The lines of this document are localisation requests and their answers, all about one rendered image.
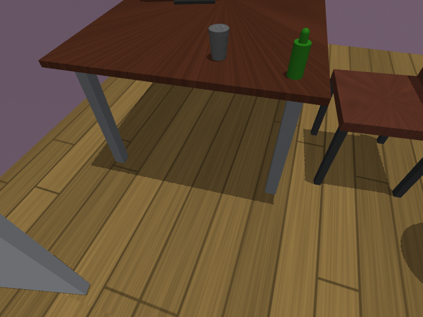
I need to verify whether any table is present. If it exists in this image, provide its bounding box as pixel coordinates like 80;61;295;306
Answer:
38;0;331;195

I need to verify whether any chair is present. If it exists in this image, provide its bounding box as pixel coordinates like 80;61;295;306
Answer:
311;68;423;197

